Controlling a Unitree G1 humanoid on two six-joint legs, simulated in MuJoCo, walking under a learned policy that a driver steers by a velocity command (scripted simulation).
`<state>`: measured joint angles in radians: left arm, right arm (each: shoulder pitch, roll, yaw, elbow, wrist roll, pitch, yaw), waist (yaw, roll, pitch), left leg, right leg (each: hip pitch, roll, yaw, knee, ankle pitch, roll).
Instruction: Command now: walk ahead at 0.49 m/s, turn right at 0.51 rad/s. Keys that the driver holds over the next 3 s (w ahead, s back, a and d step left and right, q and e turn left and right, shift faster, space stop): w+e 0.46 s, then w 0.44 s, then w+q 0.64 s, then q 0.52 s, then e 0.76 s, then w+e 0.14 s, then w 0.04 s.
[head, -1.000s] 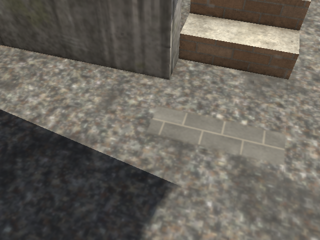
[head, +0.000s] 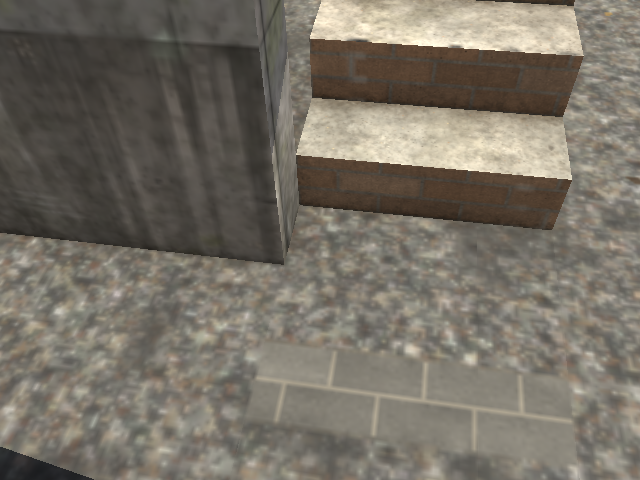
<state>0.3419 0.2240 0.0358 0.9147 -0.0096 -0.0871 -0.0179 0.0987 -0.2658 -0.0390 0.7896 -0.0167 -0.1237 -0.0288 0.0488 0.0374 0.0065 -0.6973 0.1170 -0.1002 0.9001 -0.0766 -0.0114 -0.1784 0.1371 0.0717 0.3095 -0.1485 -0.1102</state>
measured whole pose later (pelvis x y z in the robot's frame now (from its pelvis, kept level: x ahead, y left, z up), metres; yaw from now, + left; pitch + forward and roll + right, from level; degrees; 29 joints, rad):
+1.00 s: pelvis +0.50 -0.12 +0.00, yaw -22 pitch +2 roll -1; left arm 0.35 0.26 0.05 0.79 0.02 -0.08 -0.03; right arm 0.18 -0.29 -0.04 0.80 -0.04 -0.05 0.04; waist 0.02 0.05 0.00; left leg -0.66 0.12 -0.01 1.01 -0.18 0.00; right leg -0.14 0.07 -0.06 0.28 -0.17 -0.08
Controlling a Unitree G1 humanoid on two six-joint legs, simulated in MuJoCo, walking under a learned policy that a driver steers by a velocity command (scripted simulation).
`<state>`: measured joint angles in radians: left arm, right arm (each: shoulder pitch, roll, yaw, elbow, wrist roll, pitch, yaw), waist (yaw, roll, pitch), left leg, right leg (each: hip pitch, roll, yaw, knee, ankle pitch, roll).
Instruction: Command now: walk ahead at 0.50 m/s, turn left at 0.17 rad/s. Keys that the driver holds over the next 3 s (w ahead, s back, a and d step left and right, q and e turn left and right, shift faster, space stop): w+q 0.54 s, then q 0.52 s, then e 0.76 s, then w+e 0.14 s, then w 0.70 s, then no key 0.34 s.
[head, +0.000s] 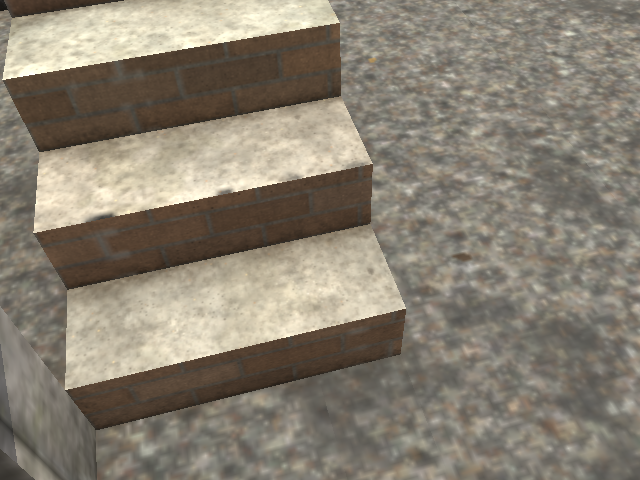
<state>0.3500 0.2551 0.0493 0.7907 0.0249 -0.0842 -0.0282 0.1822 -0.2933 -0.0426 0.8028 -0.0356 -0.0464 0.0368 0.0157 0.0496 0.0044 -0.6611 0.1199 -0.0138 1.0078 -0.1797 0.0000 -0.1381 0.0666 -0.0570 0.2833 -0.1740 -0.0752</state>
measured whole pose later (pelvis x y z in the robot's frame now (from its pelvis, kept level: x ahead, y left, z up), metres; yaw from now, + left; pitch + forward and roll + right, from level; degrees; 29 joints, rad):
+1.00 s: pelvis +0.38 +0.05 -0.01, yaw +34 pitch +0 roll -1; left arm 0.20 0.22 0.03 0.75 0.03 -0.02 0.05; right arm 0.17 -0.28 -0.08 0.69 -0.04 0.10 -0.01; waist 0.00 0.04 0.11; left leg -0.51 0.01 -0.01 1.10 -0.42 -0.07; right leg -0.30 -0.05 -0.17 0.44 -0.14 -0.03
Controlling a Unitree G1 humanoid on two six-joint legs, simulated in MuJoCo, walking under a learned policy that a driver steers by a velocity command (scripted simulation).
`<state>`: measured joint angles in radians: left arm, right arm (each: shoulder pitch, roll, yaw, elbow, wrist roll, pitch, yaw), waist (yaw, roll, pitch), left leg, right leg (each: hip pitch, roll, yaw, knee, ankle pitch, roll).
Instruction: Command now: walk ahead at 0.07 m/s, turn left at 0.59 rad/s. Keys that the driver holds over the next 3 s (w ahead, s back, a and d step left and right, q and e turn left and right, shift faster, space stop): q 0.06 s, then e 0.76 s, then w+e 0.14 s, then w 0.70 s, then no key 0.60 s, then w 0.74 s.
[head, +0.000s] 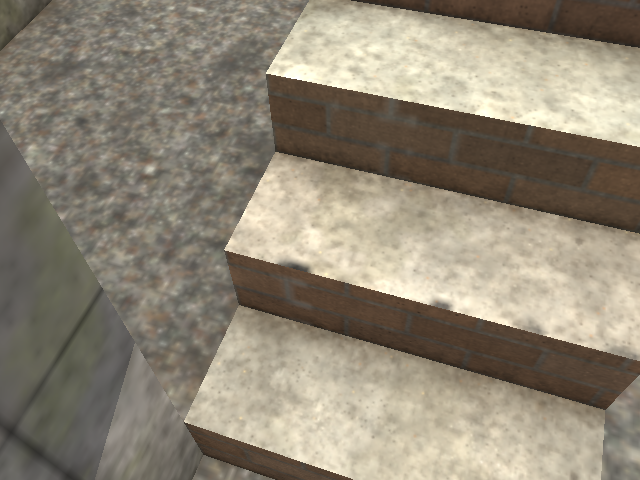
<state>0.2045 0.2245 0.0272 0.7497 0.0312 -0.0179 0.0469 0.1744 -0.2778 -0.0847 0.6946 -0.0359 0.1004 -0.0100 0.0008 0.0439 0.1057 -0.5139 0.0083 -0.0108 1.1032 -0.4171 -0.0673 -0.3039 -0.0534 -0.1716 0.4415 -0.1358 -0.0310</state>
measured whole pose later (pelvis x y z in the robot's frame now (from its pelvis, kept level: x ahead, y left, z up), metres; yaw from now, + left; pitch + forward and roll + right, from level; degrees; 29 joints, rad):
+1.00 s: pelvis -0.02 -0.02 +0.01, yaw -20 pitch +3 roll +0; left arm 0.23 0.25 0.05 0.67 0.02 0.01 -0.01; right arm 0.17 -0.29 -0.05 0.71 -0.05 0.04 0.00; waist 0.01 0.05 0.00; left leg -0.54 0.05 -0.03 1.00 -0.28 -0.06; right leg -0.25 0.10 0.06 0.41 -0.21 -0.08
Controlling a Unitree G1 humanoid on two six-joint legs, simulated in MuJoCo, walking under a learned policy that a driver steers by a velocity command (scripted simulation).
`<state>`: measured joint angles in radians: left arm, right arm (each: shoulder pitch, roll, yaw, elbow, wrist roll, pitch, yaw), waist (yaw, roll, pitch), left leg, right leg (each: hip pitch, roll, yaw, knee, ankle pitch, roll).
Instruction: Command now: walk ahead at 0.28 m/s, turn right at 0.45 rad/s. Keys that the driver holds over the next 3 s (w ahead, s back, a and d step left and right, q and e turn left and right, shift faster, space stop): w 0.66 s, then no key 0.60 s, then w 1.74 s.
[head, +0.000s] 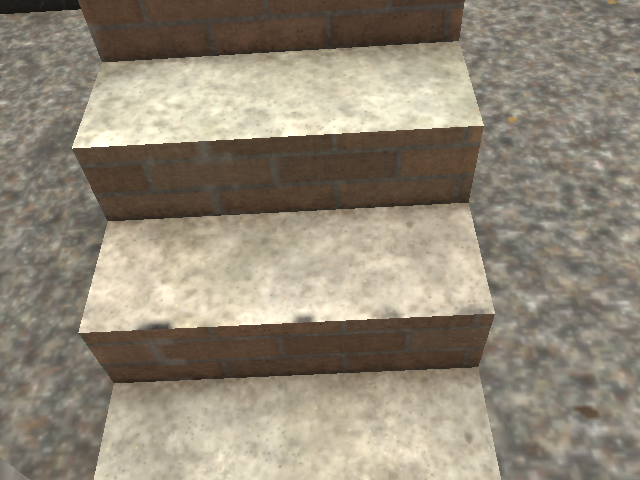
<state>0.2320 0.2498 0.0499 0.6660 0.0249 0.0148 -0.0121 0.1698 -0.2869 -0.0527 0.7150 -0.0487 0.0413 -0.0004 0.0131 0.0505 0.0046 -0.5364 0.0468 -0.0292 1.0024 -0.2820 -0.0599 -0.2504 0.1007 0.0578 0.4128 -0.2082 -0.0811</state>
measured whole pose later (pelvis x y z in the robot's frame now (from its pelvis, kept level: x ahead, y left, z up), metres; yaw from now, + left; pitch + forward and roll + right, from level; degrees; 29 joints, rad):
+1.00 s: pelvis +0.17 -0.01 -0.01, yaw -5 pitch -2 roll +1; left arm 0.29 0.18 -0.02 0.94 0.01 -0.02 0.02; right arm 0.34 -0.12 0.02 0.99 -0.01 -0.02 -0.04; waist 0.02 -0.06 0.04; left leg -0.22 -0.04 0.07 0.48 -0.24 0.05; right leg -0.14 0.01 -0.01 0.51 -0.34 -0.04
